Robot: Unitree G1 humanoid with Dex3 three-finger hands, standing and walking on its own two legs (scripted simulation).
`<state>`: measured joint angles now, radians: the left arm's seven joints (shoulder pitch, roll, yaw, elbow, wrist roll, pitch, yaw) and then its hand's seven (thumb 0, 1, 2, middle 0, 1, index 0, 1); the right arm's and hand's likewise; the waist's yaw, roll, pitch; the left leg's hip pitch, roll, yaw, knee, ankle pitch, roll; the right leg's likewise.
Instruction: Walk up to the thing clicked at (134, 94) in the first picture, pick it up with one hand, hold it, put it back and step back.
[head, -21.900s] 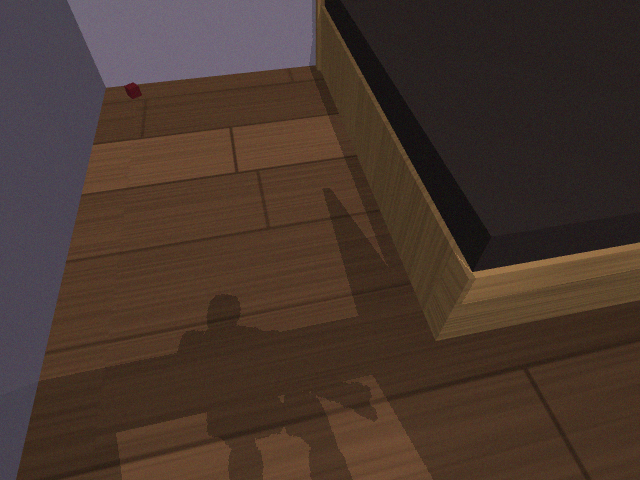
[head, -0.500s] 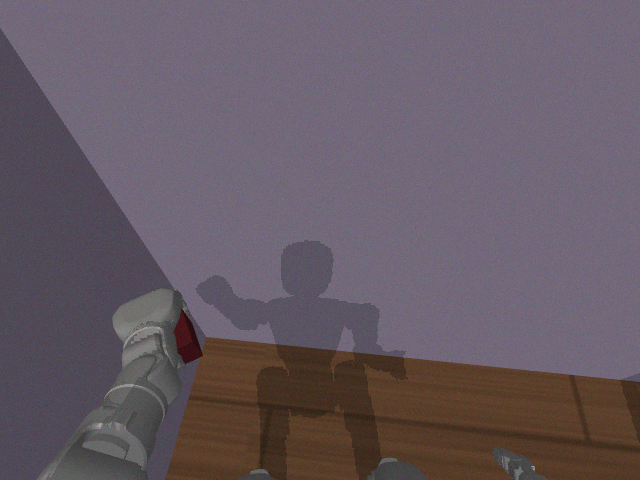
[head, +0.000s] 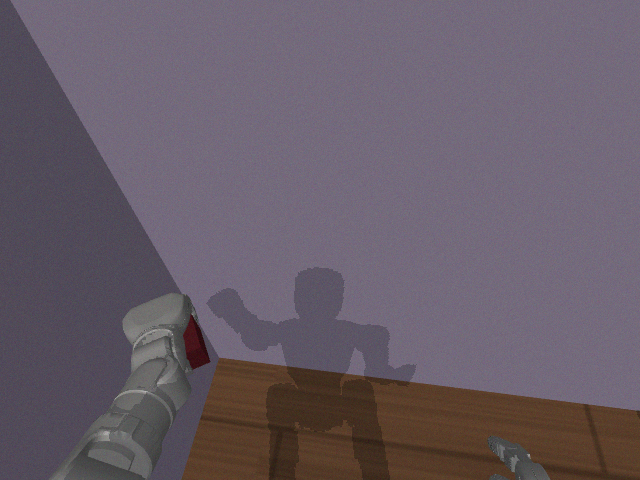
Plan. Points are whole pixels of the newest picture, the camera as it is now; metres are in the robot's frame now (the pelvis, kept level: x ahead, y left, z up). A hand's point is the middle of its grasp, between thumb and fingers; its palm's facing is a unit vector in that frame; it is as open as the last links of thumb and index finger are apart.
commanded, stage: hold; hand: left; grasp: from above
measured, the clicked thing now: (181, 345) +0.33 +0.22 -0.08
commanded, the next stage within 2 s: crouch in 1.40 s
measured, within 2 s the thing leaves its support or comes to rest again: neither
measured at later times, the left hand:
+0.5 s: hand (173, 352) +0.29 +0.21 -0.04, palm faces -0.39 -0.19 -0.90, open 9.2 cm
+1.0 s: hand (170, 351) +0.29 +0.21 -0.02, palm faces -0.42 -0.18 -0.89, open 9.1 cm
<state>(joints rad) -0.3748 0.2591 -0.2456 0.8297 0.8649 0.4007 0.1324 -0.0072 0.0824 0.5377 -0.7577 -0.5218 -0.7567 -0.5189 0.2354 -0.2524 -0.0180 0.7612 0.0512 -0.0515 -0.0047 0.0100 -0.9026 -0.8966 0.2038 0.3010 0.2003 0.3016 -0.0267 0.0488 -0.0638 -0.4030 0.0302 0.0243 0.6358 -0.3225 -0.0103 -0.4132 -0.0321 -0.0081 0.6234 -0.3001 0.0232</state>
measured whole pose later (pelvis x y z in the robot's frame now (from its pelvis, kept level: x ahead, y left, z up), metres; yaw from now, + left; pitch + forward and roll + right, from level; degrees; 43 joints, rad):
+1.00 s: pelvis -0.01 -0.01 +0.01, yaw +0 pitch +1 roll +0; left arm -0.28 0.30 -0.29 0.58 0.89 0.43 -0.05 -0.01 0.07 0.54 -0.77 -0.51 -0.77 -0.51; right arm 0.18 -0.25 0.01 0.69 0.06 -0.04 -0.02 0.01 -0.91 -0.90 0.20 0.30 0.20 0.30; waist 0.01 0.06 -0.03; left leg -0.27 0.03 0.03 0.51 -0.26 -0.02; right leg -0.30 -0.03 0.00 0.53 -0.25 0.01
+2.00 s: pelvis -0.03 +0.00 -0.04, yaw +0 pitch +14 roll +0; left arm -0.53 0.26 -0.17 1.13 0.97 0.25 0.32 -0.01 0.06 0.51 -0.84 -0.40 -0.85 -0.39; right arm 0.22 -0.26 -0.05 0.74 0.01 -0.06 0.03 0.01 -0.90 -0.90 0.20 0.30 0.20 0.30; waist -0.07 0.00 -0.08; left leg -0.79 0.04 0.01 0.95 -0.41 -0.02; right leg -0.80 -0.02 -0.01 0.93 -0.38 0.02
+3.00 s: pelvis -0.09 +0.00 -0.37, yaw -3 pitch +37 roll -4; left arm -1.03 0.49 0.07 1.52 1.04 0.12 0.46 -0.01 0.09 0.45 -0.86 -0.35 -0.87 -0.35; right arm 0.15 -0.26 -0.01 0.81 -0.14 -0.13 0.13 0.00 -0.91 -0.90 0.20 0.30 0.20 0.30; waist -0.24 0.04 -0.13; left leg -2.16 0.03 -0.08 2.20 -0.69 -0.02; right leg -2.15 -0.01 -0.02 2.15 -0.64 0.02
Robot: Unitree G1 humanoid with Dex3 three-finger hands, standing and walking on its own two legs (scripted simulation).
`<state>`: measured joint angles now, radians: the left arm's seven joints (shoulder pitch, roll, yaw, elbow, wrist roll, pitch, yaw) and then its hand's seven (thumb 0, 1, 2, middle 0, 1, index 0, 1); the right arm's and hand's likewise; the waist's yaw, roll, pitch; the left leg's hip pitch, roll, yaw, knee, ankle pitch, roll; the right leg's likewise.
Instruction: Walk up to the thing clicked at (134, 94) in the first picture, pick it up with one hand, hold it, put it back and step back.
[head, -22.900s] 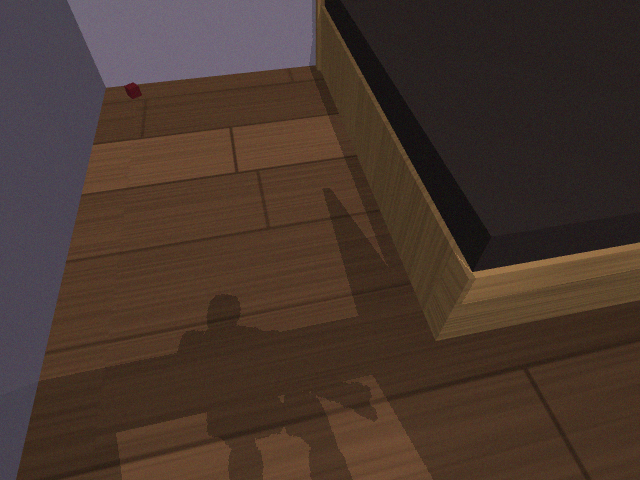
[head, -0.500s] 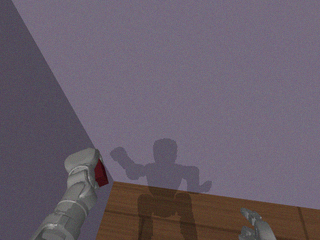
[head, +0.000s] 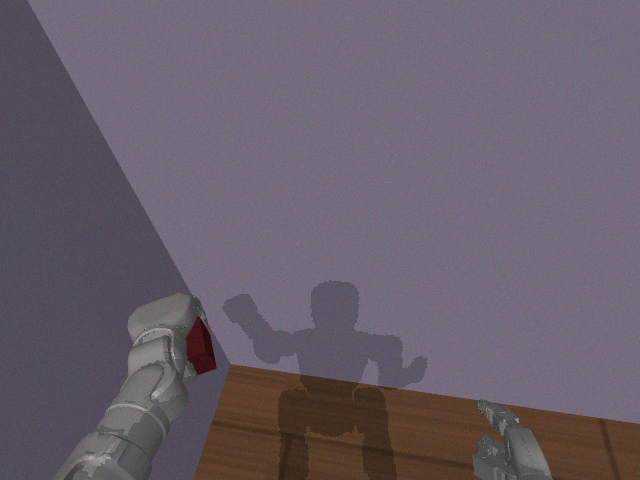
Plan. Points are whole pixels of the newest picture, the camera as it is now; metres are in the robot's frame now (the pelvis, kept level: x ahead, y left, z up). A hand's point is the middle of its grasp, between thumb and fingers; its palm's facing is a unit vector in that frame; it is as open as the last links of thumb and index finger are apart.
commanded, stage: hold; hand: left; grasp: from above
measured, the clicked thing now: (188, 349) +0.31 +0.21 -0.06
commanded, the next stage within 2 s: crouch in 0.40 s
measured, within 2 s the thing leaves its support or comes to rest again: neither
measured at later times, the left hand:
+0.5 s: hand (177, 344) +0.30 +0.22 -0.03, palm faces -0.39 -0.17 -0.90, open 9.1 cm
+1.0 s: hand (204, 375) +0.31 +0.22 -0.16, palm faces -0.45 -0.11 -0.89, open 9.0 cm
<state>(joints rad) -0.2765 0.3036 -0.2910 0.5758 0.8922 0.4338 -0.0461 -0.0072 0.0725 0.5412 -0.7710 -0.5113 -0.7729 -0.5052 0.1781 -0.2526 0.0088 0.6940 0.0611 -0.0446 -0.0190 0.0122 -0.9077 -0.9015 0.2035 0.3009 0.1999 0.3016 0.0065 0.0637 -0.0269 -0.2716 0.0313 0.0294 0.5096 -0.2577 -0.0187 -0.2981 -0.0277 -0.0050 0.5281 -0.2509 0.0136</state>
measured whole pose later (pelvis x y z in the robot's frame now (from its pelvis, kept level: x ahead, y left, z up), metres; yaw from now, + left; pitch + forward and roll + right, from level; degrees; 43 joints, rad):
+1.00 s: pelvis -0.02 +0.00 -0.05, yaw +0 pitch +14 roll +0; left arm -0.53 0.26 -0.17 1.13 0.97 0.25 0.32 -0.01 0.06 0.51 -0.84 -0.40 -0.85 -0.39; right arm 0.22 -0.26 -0.05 0.74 0.01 -0.06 0.03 0.01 -0.90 -0.90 0.20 0.30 0.20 0.30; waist -0.07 0.00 -0.08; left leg -0.79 0.04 0.01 0.95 -0.41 -0.02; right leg -0.80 -0.02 -0.01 0.93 -0.38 0.02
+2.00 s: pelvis -0.08 +0.01 -0.38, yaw -2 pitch +37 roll -4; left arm -1.03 0.49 0.07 1.52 1.04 0.12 0.46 -0.01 0.09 0.45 -0.86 -0.35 -0.87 -0.35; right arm 0.15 -0.26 -0.01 0.81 -0.14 -0.13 0.13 0.00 -0.91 -0.90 0.20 0.30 0.20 0.30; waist -0.24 0.04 -0.13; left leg -2.16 0.03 -0.08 2.20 -0.69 -0.02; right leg -2.15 -0.01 -0.02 2.15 -0.64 0.02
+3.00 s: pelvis -0.08 +0.01 -0.45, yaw -6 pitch +34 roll -8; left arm -1.15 0.67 0.15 1.74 1.15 0.01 0.59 -0.01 0.09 0.45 -0.87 -0.35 -0.88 -0.35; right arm 0.18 -0.30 0.09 0.80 -0.23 -0.19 0.27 0.00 -0.91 -0.90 0.20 0.30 0.20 0.30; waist -0.33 -0.01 0.01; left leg -2.35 0.02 -0.15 2.47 -0.72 -0.01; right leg -2.31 0.00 -0.06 2.36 -0.65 0.04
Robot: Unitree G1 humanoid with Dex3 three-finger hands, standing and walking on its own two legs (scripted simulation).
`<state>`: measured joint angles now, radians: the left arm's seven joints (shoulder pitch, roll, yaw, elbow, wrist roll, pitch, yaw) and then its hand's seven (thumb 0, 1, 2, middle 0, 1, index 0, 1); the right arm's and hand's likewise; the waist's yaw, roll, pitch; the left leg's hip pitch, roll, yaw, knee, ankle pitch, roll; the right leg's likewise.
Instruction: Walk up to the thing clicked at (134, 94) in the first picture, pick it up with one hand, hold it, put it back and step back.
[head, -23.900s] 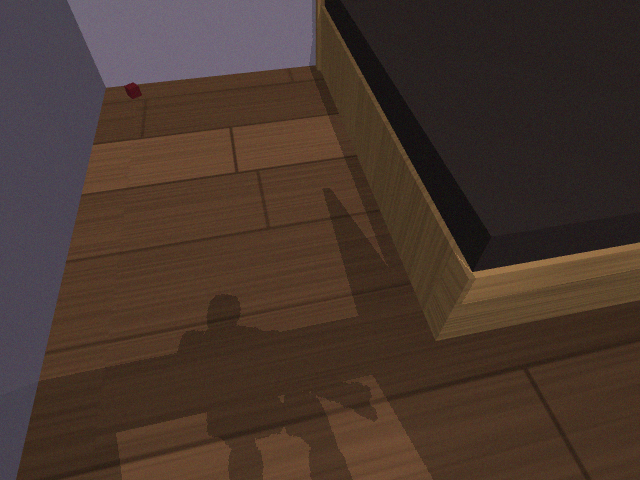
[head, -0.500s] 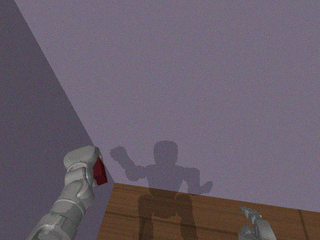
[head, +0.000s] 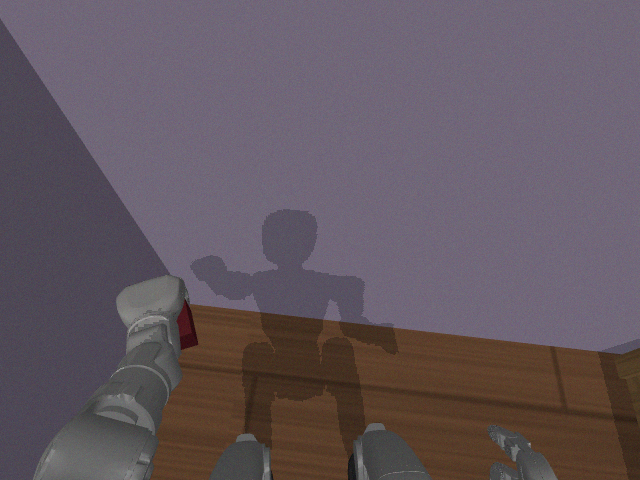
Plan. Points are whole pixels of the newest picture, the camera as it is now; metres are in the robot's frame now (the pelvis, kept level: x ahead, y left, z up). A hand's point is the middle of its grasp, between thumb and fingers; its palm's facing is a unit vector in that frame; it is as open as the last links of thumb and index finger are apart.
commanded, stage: crouch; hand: left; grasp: from above
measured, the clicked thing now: (171, 326) +0.34 +0.22 -0.14
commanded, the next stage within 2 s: lower in 1.48 s
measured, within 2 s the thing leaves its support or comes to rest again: neither
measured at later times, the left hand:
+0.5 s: hand (207, 337) +0.39 +0.21 -0.35, palm faces -0.42 -0.13 -0.90, open 8.9 cm
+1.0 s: hand (220, 342) +0.42 +0.21 -0.48, palm faces -0.41 -0.14 -0.90, open 8.9 cm
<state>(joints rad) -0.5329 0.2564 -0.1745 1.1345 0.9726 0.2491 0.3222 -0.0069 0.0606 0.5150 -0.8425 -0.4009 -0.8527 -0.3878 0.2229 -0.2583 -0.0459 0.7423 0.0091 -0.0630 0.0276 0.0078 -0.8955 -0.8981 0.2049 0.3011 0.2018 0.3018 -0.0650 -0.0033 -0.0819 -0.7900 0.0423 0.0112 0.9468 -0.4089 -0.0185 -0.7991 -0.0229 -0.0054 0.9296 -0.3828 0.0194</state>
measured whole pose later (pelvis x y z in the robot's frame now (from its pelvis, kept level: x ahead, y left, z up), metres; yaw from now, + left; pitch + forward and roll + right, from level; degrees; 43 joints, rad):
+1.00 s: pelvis -0.06 +0.00 -0.33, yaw -2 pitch +37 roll -4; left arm -1.03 0.49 0.07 1.52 1.04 0.12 0.46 -0.01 0.09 0.45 -0.86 -0.35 -0.87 -0.35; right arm 0.15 -0.26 -0.01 0.81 -0.14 -0.13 0.13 0.00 -0.91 -0.90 0.20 0.30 0.20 0.30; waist -0.24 0.04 -0.13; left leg -2.16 0.03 -0.08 2.20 -0.69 -0.02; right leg -2.15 -0.01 -0.02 2.15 -0.64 0.02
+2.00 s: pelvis -0.05 +0.01 -0.40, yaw -6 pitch +34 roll -8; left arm -1.15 0.67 0.15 1.74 1.15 0.01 0.59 -0.01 0.09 0.45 -0.87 -0.35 -0.88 -0.35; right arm 0.18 -0.30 0.09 0.80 -0.23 -0.19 0.27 0.00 -0.91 -0.90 0.20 0.30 0.20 0.30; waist -0.33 -0.01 0.01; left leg -2.35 0.02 -0.15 2.47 -0.72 -0.01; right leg -2.31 0.00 -0.06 2.36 -0.65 0.04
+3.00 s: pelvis -0.06 +0.02 -0.41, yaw -11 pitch +31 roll -13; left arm -1.17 0.86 0.20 1.87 1.15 -0.01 0.70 -0.01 0.07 0.45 -0.89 -0.34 -0.90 -0.32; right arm 0.16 -0.33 0.21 0.75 -0.27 -0.28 0.37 0.00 -0.92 -0.90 0.20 0.30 0.20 0.30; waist -0.41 -0.07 0.14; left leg -2.36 0.02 -0.22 2.53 -0.74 0.00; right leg -2.28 0.02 -0.12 2.36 -0.64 0.06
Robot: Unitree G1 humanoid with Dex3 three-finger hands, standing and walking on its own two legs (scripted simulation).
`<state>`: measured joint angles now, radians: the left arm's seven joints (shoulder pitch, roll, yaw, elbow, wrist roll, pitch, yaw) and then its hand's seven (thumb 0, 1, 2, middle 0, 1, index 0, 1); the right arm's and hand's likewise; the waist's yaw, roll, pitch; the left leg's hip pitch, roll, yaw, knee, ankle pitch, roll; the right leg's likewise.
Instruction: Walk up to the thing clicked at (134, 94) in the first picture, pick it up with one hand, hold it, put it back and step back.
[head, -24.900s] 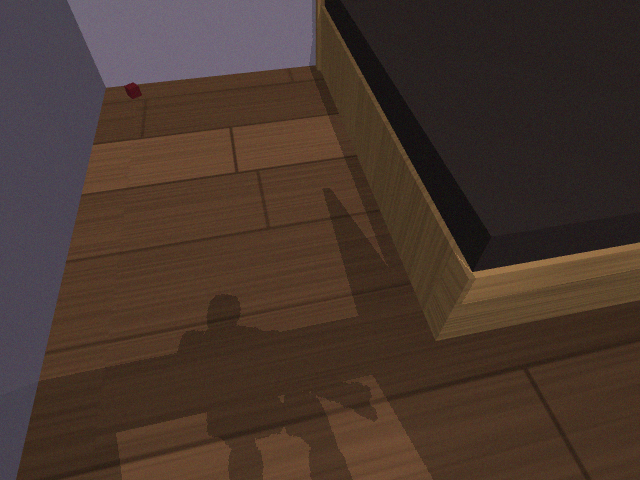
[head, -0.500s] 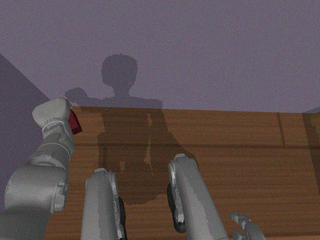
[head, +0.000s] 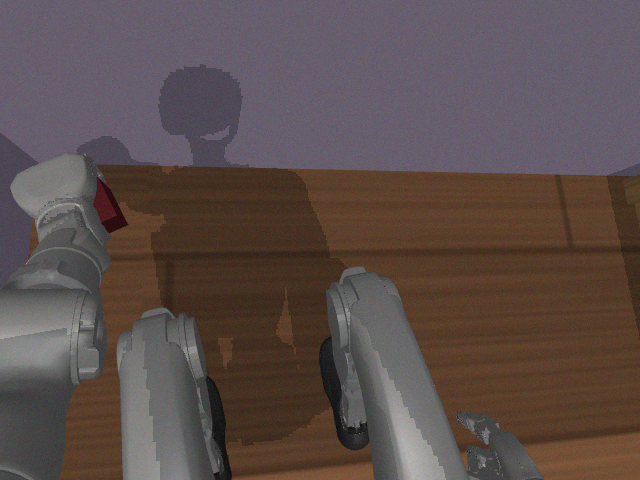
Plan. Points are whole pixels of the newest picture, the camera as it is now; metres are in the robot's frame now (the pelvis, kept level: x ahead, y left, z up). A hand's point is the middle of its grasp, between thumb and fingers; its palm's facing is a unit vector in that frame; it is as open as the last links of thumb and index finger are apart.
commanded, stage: crouch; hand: left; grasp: from above
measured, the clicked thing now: (92, 210) +0.48 +0.22 -0.18
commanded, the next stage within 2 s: lower in 0.48 s
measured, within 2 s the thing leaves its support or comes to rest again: rests again in 2.00 s
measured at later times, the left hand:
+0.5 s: hand (100, 212) +0.49 +0.22 -0.21, palm faces -0.41 -0.16 -0.90, open 8.9 cm
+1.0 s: hand (113, 220) +0.49 +0.22 -0.27, palm faces -0.42 -0.16 -0.89, open 8.9 cm
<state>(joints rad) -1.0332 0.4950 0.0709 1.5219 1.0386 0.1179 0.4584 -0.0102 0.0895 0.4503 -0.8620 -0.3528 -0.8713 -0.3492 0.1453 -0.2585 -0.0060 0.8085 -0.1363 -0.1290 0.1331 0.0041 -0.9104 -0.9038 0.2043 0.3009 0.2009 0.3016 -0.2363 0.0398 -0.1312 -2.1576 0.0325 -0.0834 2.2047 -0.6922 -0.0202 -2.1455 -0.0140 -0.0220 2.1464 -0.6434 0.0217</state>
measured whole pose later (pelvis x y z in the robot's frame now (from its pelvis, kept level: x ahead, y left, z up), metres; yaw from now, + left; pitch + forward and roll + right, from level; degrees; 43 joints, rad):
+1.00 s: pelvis +0.00 +0.01 -0.07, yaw -4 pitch +34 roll -8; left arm -1.15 0.67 0.15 1.74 1.15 0.01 0.59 -0.01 0.09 0.45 -0.87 -0.35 -0.88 -0.35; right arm 0.18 -0.30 0.09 0.80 -0.23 -0.19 0.27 0.00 -0.91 -0.90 0.20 0.30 0.20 0.30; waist -0.33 -0.01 0.01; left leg -2.35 0.02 -0.15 2.47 -0.72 -0.01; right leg -2.31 0.00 -0.06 2.36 -0.65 0.04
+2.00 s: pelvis +0.00 +0.01 -0.08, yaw -8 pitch +31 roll -13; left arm -1.17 0.86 0.20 1.87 1.15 -0.01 0.70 -0.01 0.07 0.45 -0.89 -0.34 -0.90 -0.32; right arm 0.16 -0.33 0.21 0.75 -0.27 -0.28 0.37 0.00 -0.92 -0.90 0.20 0.30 0.20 0.30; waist -0.41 -0.07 0.14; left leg -2.36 0.02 -0.22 2.53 -0.74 0.00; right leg -2.28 0.02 -0.12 2.36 -0.64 0.06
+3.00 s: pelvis +0.00 +0.02 -0.08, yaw -10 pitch +29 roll -15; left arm -1.19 0.94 0.16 1.87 1.14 -0.01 0.71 0.00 -0.21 0.76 -0.46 -0.66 -0.43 -0.70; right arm 0.15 -0.36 0.28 0.70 -0.26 -0.32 0.37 0.00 -0.91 -0.90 0.20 0.30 0.20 0.30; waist -0.44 -0.12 0.19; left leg -2.34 0.02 -0.25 2.53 -0.73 0.00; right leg -2.23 0.03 -0.15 2.32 -0.62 0.07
